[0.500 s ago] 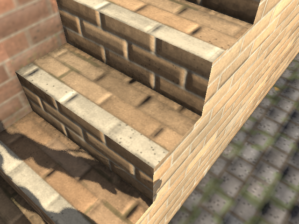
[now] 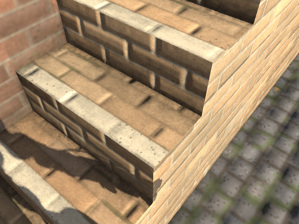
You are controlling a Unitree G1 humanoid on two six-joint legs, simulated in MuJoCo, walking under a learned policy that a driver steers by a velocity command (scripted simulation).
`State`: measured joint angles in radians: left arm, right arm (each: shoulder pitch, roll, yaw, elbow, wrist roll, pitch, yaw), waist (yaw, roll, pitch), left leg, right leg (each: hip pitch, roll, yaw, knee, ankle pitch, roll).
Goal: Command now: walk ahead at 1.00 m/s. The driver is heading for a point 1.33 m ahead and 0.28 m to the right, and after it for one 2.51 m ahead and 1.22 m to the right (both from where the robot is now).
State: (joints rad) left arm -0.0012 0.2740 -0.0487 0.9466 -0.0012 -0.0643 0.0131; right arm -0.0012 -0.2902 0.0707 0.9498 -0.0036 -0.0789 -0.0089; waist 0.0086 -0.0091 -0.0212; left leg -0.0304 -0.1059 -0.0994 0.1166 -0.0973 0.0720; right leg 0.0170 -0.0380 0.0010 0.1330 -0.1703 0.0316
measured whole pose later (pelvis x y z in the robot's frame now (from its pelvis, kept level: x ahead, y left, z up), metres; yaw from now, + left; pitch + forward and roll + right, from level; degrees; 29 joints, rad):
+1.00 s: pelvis +0.00 +0.00 +0.00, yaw +0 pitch +1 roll +1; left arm 0.00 0.28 -0.05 0.95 0.00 -0.07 0.01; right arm -0.01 -0.30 0.07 0.96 0.00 -0.08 -0.01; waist 0.01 -0.01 -0.02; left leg -0.03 -0.10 -0.11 0.12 -0.10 0.07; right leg 0.02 -0.04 0.01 0.13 -0.17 0.03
